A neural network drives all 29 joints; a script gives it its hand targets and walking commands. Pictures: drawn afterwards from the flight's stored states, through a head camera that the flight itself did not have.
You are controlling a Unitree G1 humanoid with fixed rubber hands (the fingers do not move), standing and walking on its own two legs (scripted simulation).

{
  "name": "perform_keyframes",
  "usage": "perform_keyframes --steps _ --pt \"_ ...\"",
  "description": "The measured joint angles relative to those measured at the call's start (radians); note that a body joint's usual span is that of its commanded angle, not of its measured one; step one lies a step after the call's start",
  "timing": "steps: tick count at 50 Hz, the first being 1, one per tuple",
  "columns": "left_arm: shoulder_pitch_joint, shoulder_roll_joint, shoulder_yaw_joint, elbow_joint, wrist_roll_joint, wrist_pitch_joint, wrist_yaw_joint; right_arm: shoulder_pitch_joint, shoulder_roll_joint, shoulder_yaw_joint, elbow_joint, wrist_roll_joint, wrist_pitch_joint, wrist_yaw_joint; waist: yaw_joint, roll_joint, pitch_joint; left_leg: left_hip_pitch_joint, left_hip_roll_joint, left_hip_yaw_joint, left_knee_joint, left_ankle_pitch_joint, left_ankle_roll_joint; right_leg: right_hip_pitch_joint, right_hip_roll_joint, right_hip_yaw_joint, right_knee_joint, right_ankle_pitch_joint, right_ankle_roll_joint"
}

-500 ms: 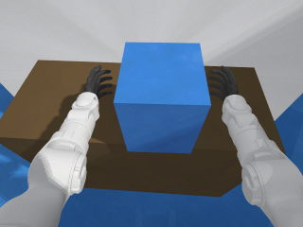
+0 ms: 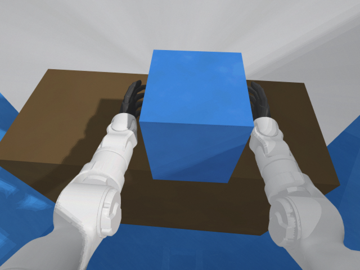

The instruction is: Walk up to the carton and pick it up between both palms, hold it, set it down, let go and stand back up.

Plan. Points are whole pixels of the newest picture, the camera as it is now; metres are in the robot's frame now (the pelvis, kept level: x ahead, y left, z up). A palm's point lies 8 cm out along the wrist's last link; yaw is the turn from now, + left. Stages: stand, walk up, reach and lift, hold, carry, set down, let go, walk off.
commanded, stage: reach and lift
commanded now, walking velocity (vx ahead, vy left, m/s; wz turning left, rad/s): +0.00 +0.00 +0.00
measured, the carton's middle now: (193, 121) +0.46 -0.03 +0.04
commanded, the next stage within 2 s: none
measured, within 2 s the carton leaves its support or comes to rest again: leaves its support in 1.02 s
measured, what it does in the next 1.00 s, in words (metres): stands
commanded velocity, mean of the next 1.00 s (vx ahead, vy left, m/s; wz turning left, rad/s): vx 0.00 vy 0.00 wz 0.00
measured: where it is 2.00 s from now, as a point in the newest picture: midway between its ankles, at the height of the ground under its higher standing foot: outside the picture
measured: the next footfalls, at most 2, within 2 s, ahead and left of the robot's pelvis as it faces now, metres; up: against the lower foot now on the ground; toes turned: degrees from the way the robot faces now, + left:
none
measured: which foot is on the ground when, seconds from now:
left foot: down 0.00-1.00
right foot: down 0.00-1.00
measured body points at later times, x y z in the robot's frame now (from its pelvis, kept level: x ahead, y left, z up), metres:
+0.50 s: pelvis +0.02 -0.01 +0.00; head +0.09 -0.01 +0.45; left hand +0.47 +0.12 +0.07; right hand +0.44 -0.18 +0.07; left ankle -0.01 +0.11 -0.75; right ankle -0.02 -0.13 -0.75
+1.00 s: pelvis +0.02 -0.01 +0.00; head +0.06 -0.01 +0.45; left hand +0.46 +0.12 +0.07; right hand +0.44 -0.18 +0.08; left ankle -0.01 +0.11 -0.75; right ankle -0.02 -0.13 -0.75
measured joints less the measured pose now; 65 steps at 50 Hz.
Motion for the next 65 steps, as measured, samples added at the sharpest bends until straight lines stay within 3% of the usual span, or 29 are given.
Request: perform_keyframes --steps 5,10,16,25,41,57,65 --pt "0.013 -0.036 0.105 -0.036 0.121 0.011 0.004 0.013 0.049 -0.117 -0.041 -0.098 0.006 0.008 -0.002 -0.006 0.018 0.044 -0.004 -0.001 -0.047 0.019 0.002 0.046 -0.004 -0.002 -0.049 0.02 -0.002" --pt "0.083 -0.101 0.228 -0.133 0.256 0.01 -0.027 0.071 0.137 -0.286 -0.157 -0.27 0.012 0.071 -0.009 0.003 0.004 0.111 -0.009 -0.013 -0.151 0.063 0.002 0.088 -0.008 -0.014 -0.093 0.031 -0.002" --pt "0.136 -0.157 0.307 -0.21 0.329 0.024 -0.062 0.127 0.187 -0.341 -0.248 -0.357 0.021 0.105 -0.007 0.005 0.019 0.185 -0.004 -0.028 -0.204 0.075 0.002 0.142 -0.003 -0.03 -0.09 0.005 -0.004" --pt "0.171 -0.198 0.346 -0.294 0.364 0.023 -0.069 0.16 0.21 -0.329 -0.298 -0.366 -0.006 0.098 -0.008 0.002 0.046 0.204 0.001 -0.033 -0.203 0.065 0.002 0.163 0.002 -0.034 -0.09 -0.004 -0.007" --pt "0.16 -0.176 0.301 -0.242 0.319 0.011 -0.036 0.16 0.187 -0.292 -0.259 -0.331 -0.025 0.07 -0.003 0.009 0.022 0.183 -0.001 -0.028 -0.202 0.069 0.004 0.14 0.0 -0.03 -0.089 0.002 -0.006" --pt "0.182 -0.139 0.191 -0.278 0.204 0.183 0.006 0.14 0.133 -0.14 -0.252 -0.186 0.169 0.021 -0.003 0.003 0.002 0.247 0.005 -0.026 -0.199 0.067 -0.001 0.203 0.006 -0.028 -0.086 0.0 -0.011" --pt "0.08 -0.101 0.214 -0.292 0.222 0.292 -0.013 0.009 0.119 -0.158 -0.224 -0.191 0.261 0.007 -0.016 -0.018 0.024 0.274 0.008 -0.028 -0.171 0.061 -0.005 0.244 0.009 -0.03 -0.085 0.008 -0.015"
